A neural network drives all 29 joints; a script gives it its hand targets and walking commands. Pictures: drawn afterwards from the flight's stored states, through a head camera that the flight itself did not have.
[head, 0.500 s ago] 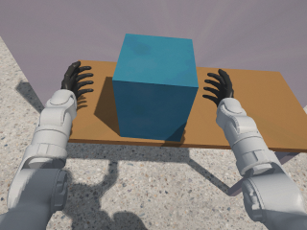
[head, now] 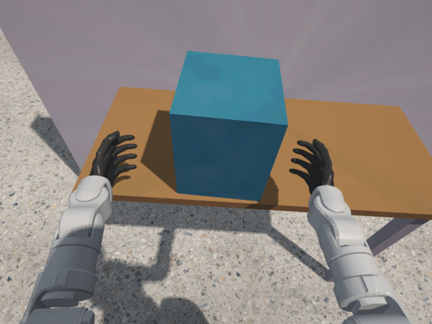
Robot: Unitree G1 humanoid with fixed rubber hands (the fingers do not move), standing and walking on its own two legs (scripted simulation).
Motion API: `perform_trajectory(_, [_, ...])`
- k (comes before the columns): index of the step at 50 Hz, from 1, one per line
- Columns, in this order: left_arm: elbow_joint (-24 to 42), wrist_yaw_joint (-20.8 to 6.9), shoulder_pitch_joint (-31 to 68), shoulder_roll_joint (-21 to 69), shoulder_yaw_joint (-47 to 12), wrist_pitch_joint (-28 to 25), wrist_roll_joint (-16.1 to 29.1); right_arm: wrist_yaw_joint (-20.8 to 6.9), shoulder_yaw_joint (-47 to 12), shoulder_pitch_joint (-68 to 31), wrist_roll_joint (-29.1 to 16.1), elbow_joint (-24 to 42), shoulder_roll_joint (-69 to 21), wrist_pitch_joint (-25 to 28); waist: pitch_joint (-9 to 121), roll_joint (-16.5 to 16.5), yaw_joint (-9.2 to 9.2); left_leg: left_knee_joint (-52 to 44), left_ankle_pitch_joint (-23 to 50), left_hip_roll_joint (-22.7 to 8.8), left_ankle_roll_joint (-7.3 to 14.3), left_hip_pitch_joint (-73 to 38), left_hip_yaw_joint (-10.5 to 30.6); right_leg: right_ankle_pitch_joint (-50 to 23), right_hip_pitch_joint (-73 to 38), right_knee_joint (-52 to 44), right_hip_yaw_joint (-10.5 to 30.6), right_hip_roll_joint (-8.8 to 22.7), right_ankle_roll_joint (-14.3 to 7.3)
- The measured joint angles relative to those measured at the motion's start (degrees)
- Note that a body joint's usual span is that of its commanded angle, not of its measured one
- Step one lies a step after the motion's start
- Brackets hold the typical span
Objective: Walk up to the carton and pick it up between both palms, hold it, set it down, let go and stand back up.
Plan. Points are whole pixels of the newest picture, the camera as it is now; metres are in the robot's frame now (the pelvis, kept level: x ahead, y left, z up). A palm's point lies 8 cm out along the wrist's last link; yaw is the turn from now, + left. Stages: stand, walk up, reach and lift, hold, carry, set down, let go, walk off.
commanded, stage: set down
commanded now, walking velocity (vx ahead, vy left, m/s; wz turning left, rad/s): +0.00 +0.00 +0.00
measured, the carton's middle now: (225, 129) +0.50 +0.03 +0.05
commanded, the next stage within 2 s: let go in 1.66 s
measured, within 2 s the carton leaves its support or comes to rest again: neither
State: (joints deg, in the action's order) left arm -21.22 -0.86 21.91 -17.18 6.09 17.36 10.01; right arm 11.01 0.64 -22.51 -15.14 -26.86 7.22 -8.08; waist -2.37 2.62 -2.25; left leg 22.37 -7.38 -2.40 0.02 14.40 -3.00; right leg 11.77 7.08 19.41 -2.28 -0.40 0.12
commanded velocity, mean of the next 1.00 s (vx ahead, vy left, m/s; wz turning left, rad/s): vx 0.00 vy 0.00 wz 0.00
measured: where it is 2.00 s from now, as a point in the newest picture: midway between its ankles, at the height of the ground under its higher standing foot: outside the picture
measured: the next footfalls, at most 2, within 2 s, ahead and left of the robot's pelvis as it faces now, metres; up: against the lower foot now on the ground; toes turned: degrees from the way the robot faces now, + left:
none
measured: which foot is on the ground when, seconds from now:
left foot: down 0.00-1.00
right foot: down 0.00-1.00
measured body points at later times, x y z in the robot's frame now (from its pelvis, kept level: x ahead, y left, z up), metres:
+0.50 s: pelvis +0.01 -0.01 +0.00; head +0.01 +0.01 +0.45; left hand +0.28 +0.24 +0.03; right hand +0.29 -0.17 +0.03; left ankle +0.05 +0.11 -0.75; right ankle -0.01 -0.12 -0.75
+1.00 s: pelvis +0.03 -0.01 +0.00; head +0.03 +0.00 +0.45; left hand +0.23 +0.23 -0.03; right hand +0.25 -0.20 -0.02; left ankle +0.05 +0.11 -0.75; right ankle -0.01 -0.12 -0.75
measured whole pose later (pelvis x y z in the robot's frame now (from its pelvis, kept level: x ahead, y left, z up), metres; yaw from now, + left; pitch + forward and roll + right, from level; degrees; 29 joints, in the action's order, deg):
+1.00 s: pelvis +0.03 -0.01 +0.00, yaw -1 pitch -3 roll +0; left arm -16.3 -2.9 -12.2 -15.4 1.6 3.0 7.5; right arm 4.8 -2.2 12.0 -7.1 -19.5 7.1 4.1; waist -2.6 1.8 -2.9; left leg 19.8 -9.3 -2.1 -0.8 7.5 -4.0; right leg 14.4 1.3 18.5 -1.3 -0.1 -0.6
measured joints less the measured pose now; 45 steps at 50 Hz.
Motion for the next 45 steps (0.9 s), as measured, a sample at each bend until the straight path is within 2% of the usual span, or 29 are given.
perform_trajectory(6, [3.43, 0.39, -4.88, 0.57, -0.51, -2.43, 0.89, -0.77, -0.44, 5.06, 0.60, 4.35, -0.29, 1.50, -0.17, -0.14, -0.34, -0.41, 0.04, 0.03, 0.03, -0.39, -0.35, 0.14, 0.00, 0.12, 0.35, 0.06, -0.01])
perform_trajectory(13, [7.04, -0.87, -11.92, 1.49, -0.20, -5.00, 0.11, -0.89, -2.34, 12.84, 1.03, 8.80, -0.84, 3.75, -0.20, -0.10, -0.38, -1.48, -0.21, 0.12, -0.14, -3.26, -0.61, 0.35, -2.76, -0.90, 0.60, 0.12, -0.09])
perform_trajectory(23, [8.79, -1.43, -21.71, 1.56, -1.78, -10.82, 1.03, -2.08, -2.68, 23.96, 3.04, 14.09, -1.71, 6.48, -0.01, -0.29, -1.43, -2.00, -0.68, 0.19, -0.33, -5.33, -0.95, 1.20, -4.31, -0.55, 0.93, 0.21, -0.33])
perform_trajectory(32, [7.75, -1.64, -27.09, 0.53, -3.60, -14.60, 1.91, -3.45, -2.85, 29.14, 4.76, 14.50, -1.84, 7.69, 0.29, -0.36, -1.75, -2.57, -0.63, 0.29, -0.47, -5.60, -1.00, 1.59, -4.19, -0.31, 0.97, 0.29, -0.50])
perform_trajectory(45, [6.11, -1.88, -32.32, 0.95, -4.64, -14.09, -0.64, -5.48, -2.42, 33.13, 7.34, 9.44, -0.76, 10.08, 0.08, -0.72, -1.04, -2.63, -1.45, 0.33, -0.69, -6.40, -1.02, 2.29, -5.11, -0.63, 1.01, 0.32, -0.63])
